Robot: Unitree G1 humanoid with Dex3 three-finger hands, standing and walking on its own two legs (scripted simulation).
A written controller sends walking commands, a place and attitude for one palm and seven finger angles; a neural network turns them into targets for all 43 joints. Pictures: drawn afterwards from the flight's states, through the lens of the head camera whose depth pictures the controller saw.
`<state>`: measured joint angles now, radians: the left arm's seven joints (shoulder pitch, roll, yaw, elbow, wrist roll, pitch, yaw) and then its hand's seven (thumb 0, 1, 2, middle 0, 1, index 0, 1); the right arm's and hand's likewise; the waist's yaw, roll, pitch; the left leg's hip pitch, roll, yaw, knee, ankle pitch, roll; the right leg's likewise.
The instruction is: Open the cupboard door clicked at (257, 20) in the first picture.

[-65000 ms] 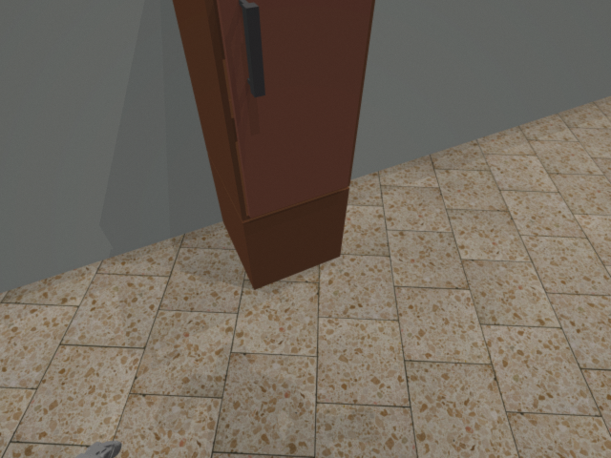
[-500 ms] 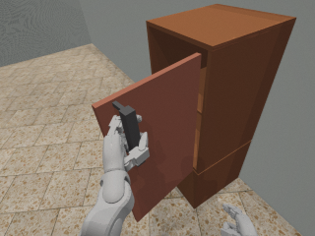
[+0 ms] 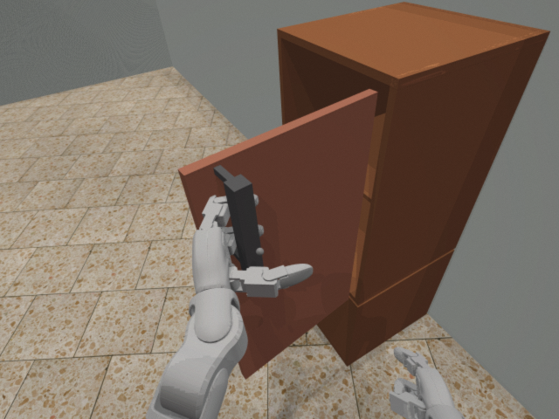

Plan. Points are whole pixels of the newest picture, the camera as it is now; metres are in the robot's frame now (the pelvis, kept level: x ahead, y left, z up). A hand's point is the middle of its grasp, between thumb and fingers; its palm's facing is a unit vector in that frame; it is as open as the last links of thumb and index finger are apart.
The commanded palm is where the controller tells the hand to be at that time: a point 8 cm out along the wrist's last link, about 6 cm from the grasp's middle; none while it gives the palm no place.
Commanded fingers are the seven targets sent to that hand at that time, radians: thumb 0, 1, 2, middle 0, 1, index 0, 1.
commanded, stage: open thumb and fingers to let go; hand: left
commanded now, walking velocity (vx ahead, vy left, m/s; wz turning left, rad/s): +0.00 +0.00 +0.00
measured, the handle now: (238, 225) +0.32 +0.08 +0.16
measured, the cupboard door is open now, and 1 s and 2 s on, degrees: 97 100 100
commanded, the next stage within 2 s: slide the hand sideways off the handle in 0.32 s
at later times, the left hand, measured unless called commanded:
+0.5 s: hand (256, 259) +0.27 +0.05 +0.16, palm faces +0.06 -1.00 -0.02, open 15.5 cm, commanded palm +0.23 +0.09 +0.16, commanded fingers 0.00 -0.50 0.30 -0.15 -0.30 -0.15 -0.30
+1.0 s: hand (230, 297) +0.21 +0.08 +0.15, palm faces -0.18 -0.98 -0.02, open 16.4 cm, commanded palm +0.19 +0.13 +0.16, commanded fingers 0.00 -0.50 0.30 -0.15 -0.30 -0.15 -0.30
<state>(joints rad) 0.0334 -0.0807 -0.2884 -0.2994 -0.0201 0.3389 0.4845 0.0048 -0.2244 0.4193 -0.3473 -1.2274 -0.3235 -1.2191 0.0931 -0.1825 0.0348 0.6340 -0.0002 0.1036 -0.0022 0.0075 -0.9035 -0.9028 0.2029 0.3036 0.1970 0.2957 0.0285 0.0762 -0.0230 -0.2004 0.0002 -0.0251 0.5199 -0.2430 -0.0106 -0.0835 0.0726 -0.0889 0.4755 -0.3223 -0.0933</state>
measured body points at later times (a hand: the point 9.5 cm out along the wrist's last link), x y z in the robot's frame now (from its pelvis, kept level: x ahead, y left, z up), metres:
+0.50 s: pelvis -0.01 +0.03 +0.00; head -0.05 +0.01 +0.45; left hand +0.26 +0.11 +0.16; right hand +0.18 -0.17 -0.09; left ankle +0.03 +0.13 -0.73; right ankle -0.03 -0.05 -0.73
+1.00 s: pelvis -0.01 +0.04 +0.00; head -0.06 +0.02 +0.45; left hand +0.22 +0.13 +0.16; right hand +0.19 -0.16 -0.06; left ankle +0.03 +0.13 -0.73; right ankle -0.03 -0.05 -0.73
